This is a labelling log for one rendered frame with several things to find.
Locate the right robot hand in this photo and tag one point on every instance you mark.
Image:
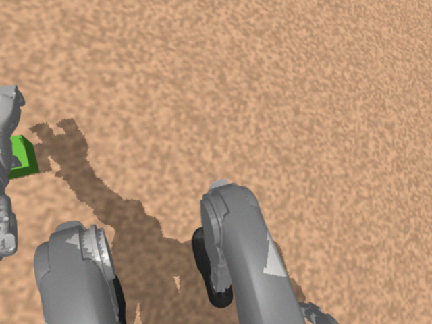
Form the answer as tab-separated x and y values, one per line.
314	315

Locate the right robot foot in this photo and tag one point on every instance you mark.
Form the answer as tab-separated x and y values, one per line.
219	300

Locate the left robot hand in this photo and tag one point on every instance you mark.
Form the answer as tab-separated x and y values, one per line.
11	100

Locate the left robot arm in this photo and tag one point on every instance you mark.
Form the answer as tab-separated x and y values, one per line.
8	221

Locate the left robot foot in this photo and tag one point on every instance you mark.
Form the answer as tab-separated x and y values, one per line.
120	300

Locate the cube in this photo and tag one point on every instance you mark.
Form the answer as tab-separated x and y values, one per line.
24	150

